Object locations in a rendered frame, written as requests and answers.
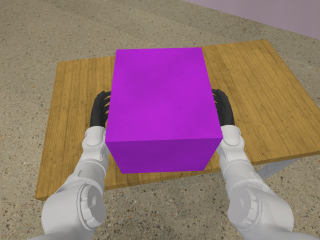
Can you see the carton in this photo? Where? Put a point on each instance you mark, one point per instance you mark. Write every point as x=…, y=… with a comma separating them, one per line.
x=162, y=115

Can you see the robot right forearm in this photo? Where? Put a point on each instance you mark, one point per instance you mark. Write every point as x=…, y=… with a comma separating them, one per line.
x=235, y=166

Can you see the table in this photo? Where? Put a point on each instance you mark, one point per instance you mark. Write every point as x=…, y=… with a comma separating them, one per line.
x=277, y=118

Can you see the robot right upper arm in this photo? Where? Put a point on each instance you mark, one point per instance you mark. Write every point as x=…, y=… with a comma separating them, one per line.
x=259, y=215

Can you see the robot left upper arm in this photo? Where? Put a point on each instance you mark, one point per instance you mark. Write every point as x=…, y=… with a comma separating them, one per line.
x=72, y=214

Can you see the robot left forearm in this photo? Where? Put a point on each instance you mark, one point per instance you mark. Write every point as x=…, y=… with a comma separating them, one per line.
x=93, y=164

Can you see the robot left hand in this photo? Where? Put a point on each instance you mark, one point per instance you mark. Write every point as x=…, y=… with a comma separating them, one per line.
x=98, y=115

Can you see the robot right hand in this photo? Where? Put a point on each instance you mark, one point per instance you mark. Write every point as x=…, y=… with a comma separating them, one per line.
x=224, y=110

